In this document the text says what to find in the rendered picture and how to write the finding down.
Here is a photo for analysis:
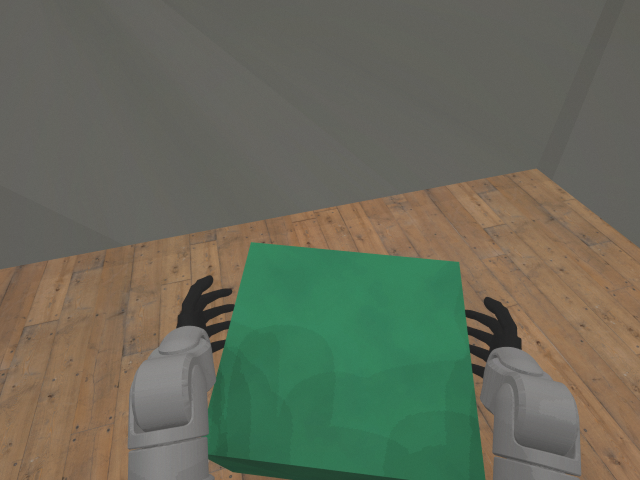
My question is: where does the carton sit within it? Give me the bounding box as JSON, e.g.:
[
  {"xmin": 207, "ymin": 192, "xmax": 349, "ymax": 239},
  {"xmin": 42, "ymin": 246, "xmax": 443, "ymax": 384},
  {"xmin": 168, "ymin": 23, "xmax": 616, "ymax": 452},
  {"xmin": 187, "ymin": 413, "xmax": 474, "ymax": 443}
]
[{"xmin": 202, "ymin": 242, "xmax": 485, "ymax": 480}]

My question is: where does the right robot hand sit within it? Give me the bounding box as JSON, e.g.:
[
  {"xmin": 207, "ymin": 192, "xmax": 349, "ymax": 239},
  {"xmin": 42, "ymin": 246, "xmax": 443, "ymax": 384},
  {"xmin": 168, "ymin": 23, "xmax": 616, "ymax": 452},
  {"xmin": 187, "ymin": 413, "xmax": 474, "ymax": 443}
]
[{"xmin": 465, "ymin": 297, "xmax": 522, "ymax": 378}]

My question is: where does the left robot forearm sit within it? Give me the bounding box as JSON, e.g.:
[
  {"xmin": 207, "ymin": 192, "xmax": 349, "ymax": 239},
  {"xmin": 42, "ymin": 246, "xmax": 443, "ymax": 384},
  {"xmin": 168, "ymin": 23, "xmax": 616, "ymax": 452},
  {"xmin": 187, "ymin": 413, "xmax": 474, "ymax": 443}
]
[{"xmin": 128, "ymin": 326, "xmax": 216, "ymax": 480}]

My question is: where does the left robot hand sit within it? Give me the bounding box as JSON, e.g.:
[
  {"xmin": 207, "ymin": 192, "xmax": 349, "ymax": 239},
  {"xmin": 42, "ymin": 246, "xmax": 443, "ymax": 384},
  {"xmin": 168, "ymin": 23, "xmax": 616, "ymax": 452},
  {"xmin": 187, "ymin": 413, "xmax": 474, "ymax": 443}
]
[{"xmin": 176, "ymin": 275, "xmax": 235, "ymax": 353}]

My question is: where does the right robot forearm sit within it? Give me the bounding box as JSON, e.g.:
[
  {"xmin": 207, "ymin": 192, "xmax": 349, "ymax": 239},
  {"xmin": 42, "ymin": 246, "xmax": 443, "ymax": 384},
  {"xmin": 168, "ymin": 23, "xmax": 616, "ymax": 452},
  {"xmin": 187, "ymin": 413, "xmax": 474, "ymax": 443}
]
[{"xmin": 480, "ymin": 347, "xmax": 581, "ymax": 480}]

